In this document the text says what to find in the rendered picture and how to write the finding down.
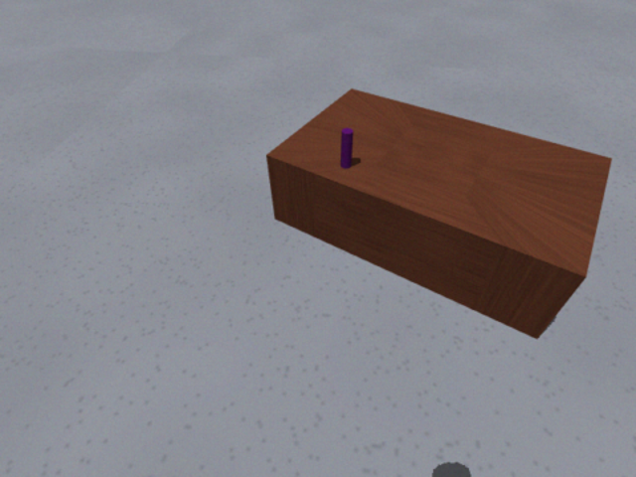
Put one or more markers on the can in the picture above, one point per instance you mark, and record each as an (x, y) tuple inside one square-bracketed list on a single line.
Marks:
[(346, 148)]

